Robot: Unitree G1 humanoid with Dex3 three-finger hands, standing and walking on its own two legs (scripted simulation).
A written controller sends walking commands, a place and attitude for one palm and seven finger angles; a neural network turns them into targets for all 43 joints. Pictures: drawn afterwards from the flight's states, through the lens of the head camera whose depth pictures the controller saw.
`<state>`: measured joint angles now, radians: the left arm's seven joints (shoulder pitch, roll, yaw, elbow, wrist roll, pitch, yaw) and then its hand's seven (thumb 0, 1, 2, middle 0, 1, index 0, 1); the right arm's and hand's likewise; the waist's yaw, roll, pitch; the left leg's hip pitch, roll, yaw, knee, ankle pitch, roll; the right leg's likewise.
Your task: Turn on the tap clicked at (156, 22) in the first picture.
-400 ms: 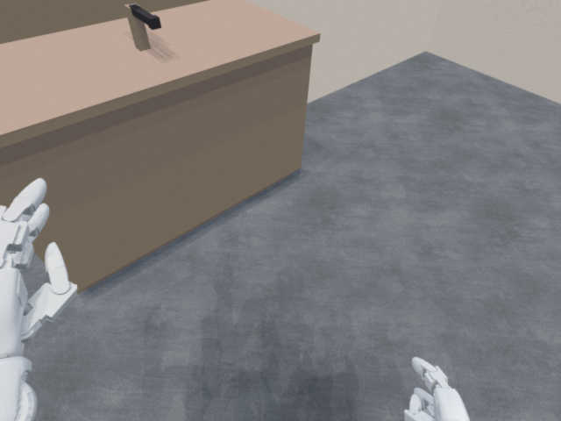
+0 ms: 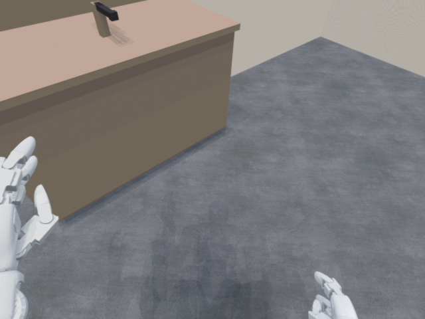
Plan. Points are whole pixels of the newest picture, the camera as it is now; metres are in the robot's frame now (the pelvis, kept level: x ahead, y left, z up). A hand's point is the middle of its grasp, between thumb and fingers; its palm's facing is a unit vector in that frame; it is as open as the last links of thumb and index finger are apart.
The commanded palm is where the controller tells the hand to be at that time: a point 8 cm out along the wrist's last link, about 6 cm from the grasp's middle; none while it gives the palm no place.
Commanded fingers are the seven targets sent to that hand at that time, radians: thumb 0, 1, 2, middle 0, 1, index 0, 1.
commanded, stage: walk to a spot facing it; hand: left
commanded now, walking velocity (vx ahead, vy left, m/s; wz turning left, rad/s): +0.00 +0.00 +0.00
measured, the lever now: (113, 15) +1.08 +0.45 +0.11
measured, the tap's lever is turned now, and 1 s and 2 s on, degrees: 0 0 0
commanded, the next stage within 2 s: turn to face it in 1.78 s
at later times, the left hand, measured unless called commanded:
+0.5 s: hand (107, 187) +0.27 +0.19 +0.16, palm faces +0.37 -0.86 -0.36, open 7.4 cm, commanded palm +0.22 +0.24 +0.18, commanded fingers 0.00 0.90 0.90 -0.20 -0.30 -0.20 -0.30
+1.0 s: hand (176, 111) +0.44 +0.11 +0.17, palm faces +0.19 -0.86 -0.48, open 7.4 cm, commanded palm +0.40 +0.16 +0.18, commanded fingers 0.00 0.90 0.90 -0.20 -0.30 -0.20 -0.30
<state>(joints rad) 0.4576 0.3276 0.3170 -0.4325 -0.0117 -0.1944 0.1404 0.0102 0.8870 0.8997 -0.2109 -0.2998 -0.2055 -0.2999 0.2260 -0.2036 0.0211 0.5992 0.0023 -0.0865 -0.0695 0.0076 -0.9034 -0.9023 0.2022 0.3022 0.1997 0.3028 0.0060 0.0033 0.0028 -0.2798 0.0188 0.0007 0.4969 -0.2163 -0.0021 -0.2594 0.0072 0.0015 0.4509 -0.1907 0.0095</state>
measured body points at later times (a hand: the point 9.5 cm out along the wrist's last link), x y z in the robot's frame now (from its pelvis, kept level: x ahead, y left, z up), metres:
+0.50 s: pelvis +0.04 -0.03 -0.01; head +0.03 -0.04 +0.44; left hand +0.24 +0.23 +0.17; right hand +0.17 -0.27 -0.11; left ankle +0.02 +0.10 -0.70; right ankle +0.03 -0.12 -0.74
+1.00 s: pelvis +0.18 -0.07 -0.01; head +0.20 -0.09 +0.44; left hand +0.43 +0.15 +0.20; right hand +0.28 -0.30 -0.11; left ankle +0.16 +0.09 -0.74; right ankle +0.21 -0.19 -0.72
